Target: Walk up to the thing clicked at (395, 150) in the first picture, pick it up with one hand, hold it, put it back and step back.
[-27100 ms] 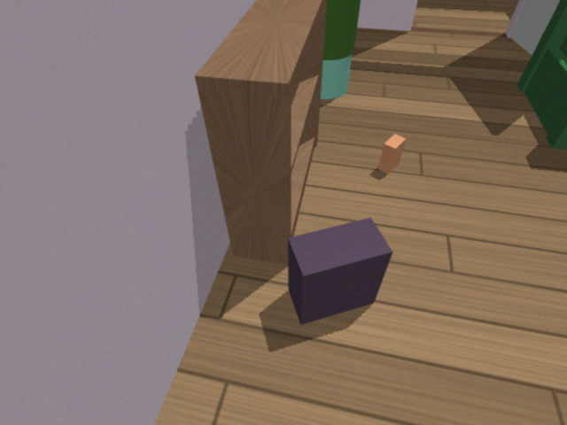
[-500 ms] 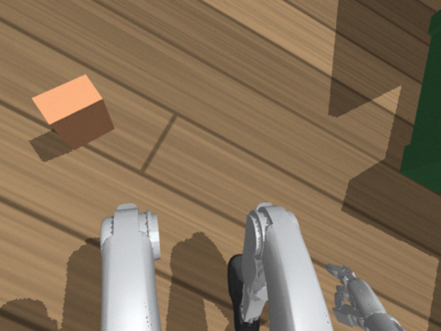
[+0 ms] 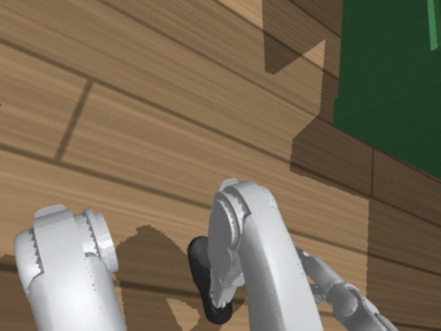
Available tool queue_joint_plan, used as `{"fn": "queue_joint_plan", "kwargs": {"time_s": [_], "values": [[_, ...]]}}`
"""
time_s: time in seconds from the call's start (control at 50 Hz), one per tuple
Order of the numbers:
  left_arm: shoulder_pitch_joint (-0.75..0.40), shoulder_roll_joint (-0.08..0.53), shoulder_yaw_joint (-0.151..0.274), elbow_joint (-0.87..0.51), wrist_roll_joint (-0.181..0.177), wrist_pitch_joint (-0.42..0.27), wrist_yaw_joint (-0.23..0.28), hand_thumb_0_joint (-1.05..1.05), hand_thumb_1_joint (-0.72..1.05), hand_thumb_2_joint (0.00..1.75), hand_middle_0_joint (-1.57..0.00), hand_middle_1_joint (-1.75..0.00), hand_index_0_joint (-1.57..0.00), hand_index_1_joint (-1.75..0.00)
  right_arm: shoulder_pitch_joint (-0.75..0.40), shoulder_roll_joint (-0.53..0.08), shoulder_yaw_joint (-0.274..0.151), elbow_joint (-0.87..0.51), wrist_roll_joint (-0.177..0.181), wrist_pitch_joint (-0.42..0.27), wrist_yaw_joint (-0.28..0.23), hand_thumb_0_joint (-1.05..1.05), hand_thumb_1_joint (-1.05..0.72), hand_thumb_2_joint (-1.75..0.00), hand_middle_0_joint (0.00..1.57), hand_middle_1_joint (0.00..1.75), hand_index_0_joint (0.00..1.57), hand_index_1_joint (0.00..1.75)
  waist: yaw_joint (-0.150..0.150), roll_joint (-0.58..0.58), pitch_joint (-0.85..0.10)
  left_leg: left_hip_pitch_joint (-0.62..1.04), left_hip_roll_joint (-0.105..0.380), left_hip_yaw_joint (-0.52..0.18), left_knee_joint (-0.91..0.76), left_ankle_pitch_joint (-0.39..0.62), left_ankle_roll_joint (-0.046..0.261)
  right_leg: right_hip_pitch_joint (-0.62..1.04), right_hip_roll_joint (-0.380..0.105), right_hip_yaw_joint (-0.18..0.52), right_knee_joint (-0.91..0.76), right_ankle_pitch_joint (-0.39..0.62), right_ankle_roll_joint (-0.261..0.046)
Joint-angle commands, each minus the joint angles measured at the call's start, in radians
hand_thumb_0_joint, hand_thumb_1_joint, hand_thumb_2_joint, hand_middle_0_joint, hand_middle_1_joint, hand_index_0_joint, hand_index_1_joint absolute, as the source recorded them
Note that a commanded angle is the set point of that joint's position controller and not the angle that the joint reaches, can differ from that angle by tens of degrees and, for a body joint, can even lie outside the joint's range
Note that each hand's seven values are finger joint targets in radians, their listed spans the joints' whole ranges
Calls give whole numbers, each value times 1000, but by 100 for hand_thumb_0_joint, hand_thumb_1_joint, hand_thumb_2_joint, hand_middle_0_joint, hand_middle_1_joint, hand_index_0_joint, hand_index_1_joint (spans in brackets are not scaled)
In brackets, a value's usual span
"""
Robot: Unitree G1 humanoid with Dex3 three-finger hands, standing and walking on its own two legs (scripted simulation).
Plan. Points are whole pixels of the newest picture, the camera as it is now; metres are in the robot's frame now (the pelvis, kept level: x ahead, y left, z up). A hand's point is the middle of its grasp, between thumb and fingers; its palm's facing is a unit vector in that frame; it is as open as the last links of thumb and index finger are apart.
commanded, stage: close in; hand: left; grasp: from above
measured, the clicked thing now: out of the picture +0.52 +0.38 -0.21
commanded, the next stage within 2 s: rest palm in 0.78 s
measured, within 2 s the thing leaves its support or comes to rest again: neither
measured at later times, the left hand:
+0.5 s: hand out of the picture +0.42 +0.38 -0.17, palm faces +0.53 -0.85 -0.04, open 17.5 cm
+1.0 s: hand out of the picture +0.42 +0.36 -0.17, palm faces +0.57 -0.82 -0.01, open 17.4 cm
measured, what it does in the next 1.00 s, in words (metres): stands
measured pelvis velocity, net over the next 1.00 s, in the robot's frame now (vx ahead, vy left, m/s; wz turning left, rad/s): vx -0.01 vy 0.01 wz -0.04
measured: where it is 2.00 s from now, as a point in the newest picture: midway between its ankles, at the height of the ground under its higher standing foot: (158, 314)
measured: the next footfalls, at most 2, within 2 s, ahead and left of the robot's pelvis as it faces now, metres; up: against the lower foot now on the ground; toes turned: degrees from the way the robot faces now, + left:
none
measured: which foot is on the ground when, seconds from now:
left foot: down 0.00-1.00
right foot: down 0.00-1.00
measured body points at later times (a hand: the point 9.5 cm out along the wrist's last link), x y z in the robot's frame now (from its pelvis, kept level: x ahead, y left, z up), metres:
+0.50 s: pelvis -0.01 +0.01 -0.01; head +0.23 +0.17 +0.33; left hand +0.38 +0.42 -0.16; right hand +0.15 -0.25 -0.06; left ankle +0.08 +0.14 -0.26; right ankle +0.11 -0.12 -0.26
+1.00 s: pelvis -0.01 +0.01 -0.02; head +0.22 +0.18 +0.33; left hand +0.39 +0.40 -0.17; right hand +0.17 -0.24 -0.06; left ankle +0.08 +0.14 -0.26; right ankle +0.11 -0.12 -0.26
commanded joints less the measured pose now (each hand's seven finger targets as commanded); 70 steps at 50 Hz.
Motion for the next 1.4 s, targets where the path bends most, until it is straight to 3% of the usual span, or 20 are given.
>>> {"fn": "queue_joint_plan", "kwargs": {"time_s": [0.0, 0.04, 0.12, 0.16, 0.22, 0.24, 0.34, 0.38, 0.42, 0.48, 0.54, 0.62, 0.66, 0.78, 0.86, 1.02, 1.06, 1.14, 1.3, 1.38], "values": [[-123, 342, 50, -104, -33, -126, 88, 0, -61, 9, -7, -16, -9, -14, 88, -341, -57, -33, -25, 27, -15, 0, -94, -91, 20, 30, 20, 30, -17, 472, -639, 467, 59, 95, -247, 209, 20, 307, 22, -108, -196, 222, -64], [-132, 356, 50, -115, -16, -153, 129, 0, -61, 10, -6, -17, -9, -15, 62, -347, -48, -40, -37, 36, -12, 0, -94, -91, 20, 30, 20, 30, -27, 480, -615, 456, 64, 89, -238, 187, 20, 301, 25, -112, -191, 209, -61], [-107, 393, 49, -151, 31, -185, 192, 0, -61, 12, -6, -18, -8, -16, 31, -355, -34, -38, -59, 53, -8, 0, -93, -90, 20, 30, 20, 30, -18, 556, -574, 475, 74, 81, -252, 188, 7, 286, 30, -123, -168, 211, -65], [-110, 386, 29, -175, 45, -198, 201, 0, -61, 12, -6, -18, -8, -16, 21, -362, -31, -35, -68, 60, -6, 0, -94, -91, 20, 30, 20, 30, -39, 591, -563, 489, 77, 73, -255, 188, 2, 280, 30, -132, -158, 215, -65], [-90, 334, 9, -182, 27, -206, 208, 0, -61, 11, -6, -18, -9, -16, 14, -371, -38, -38, -73, 63, -4, 0, -94, -91, 20, 30, 20, 30, -50, 585, -560, 491, 77, 68, -252, 173, 3, 267, 33, -139, -158, 216, -65], [-98, 301, -9, -172, 15, -207, 208, 0, -61, 12, -6, -18, -8, -16, 18, -373, -35, -37, -73, 65, -2, 0, -94, -91, 20, 30, 20, 30, -70, 574, -547, 472, 75, 63, -247, 158, 5, 272, 34, -143, -156, 214, -63], [-97, 164, -95, -141, -23, -206, 204, 0, -61, 11, -5, -17, -8, -15, 18, -379, -42, -34, -63, 60, 1, 0, -94, -91, 20, 30, 20, 30, -106, 499, -515, 448, 69, 41, -248, 121, 9, 247, 34, -164, -161, 212, -57], [-93, 172, -106, -143, -18, -209, 208, 0, -61, 11, -5, -16, -8, -14, 22, -374, -40, -32, -60, 63, 3, 0, -93, -91, 20, 30, 20, 30, -96, 482, -510, 421, 64, 44, -244, 117, 12, 260, 35, -162, -163, 212, -59], [-71, 178, -89, -152, -26, -213, 218, 0, -61, 12, -5, -15, -7, -14, 19, -364, -38, -35, -57, 64, 5, 0, -93, -90, 20, 30, 20, 30, -74, 455, -526, 404, 63, 52, -226, 127, 18, 285, 39, -153, -170, 223, -57], [-80, 192, -62, -181, -31, -234, 243, 0, -61, 13, -4, -15, -7, -13, 7, -368, -36, -36, -60, 65, 10, 0, -93, -90, 20, 30, 20, 30, -66, 489, -545, 441, 65, 45, -232, 160, 10, 294, 39, -155, -153, 242, -62], [-84, 221, -44, -197, -10, -245, 270, 0, -61, 14, -4, -15, -6, -14, -5, -363, -38, -39, -64, 70, 14, 0, -93, -91, 20, 30, 20, 30, -54, 523, -535, 446, 67, 49, -240, 147, 6, 283, 41, -153, -147, 227, -66], [-97, 202, -75, -229, 14, -251, 283, 0, -60, 15, -4, -15, -6, -14, -8, -359, -44, -34, -71, 75, 17, 0, -93, -91, 20, 30, 20, 30, -65, 565, -539, 459, 67, 57, -242, 157, 1, 278, 39, -146, -145, 241, -68], [-99, 161, -104, -222, 19, -242, 285, 0, -60, 14, -4, -14, -6, -13, -12, -360, -52, -41, -70, 73, 20, 0, -93, -91, 20, 30, 20, 30, -79, 556, -521, 453, 67, 54, -248, 140, 1, 261, 38, -151, -146, 229, -69], [-86, 60, -158, -182, -12, -233, 284, 0, -61, 14, -3, -13, -5, -12, -7, -354, -58, -37, -58, 65, 29, 0, -92, -91, 20, 30, 20, 30, -93, 486, -524, 427, 60, 46, -238, 120, 10, 252, 39, -156, -155, 226, -65], [-106, 72, -151, -176, -23, -243, 298, 0, -58, 15, -3, -13, -5, -12, -1, -346, -49, -42, -54, 66, 32, 0, -91, -90, 20, 30, 20, 30, -85, 449, -542, 404, 57, 48, -227, 116, 16, 281, 43, -155, -164, 225, -63], [-159, 170, -111, -188, 18, -269, 358, 0, -47, 20, -4, -9, -4, -9, -26, -346, -35, -46, -67, 76, 31, 0, -89, -90, 20, 30, 20, 30, -75, 508, -532, 423, 65, 55, -229, 121, 9, 274, 43, -147, -156, 221, -67], [-149, 163, -110, -179, 28, -269, 368, 0, -43, 20, -4, -9, -4, -9, -21, -347, -34, -45, -73, 82, 33, 0, -90, -90, 20, 30, 20, 30, -80, 535, -542, 448, 67, 50, -236, 151, 3, 280, 43, -153, -149, 239, -68], [-135, 158, -117, -162, 30, -259, 362, 0, -41, 19, -4, -9, -4, -9, -9, -350, -28, -40, -77, 86, 30, 0, -90, -90, 20, 30, 20, 30, -92, 526, -571, 470, 70, 48, -218, 207, 5, 307, 45, -152, -155, 290, -63], [-147, 143, -130, -138, 5, -249, 352, 0, -39, 21, -3, -11, -4, -11, -9, -354, -19, -46, -71, 88, 27, 0, -89, -90, 20, 30, 20, 30, -106, 479, -545, 422, 69, 42, -213, 167, 15, 313, 47, -157, -167, 272, -58], [-158, 179, -130, -135, 15, -254, 349, 0, -36, 21, -4, -11, -5, -10, -23, -354, -11, -51, -71, 89, 23, 0, -89, -90, 20, 30, 20, 30, -103, 482, -534, 419, 74, 41, -216, 159, 14, 308, 48, -158, -165, 260, -61]]}}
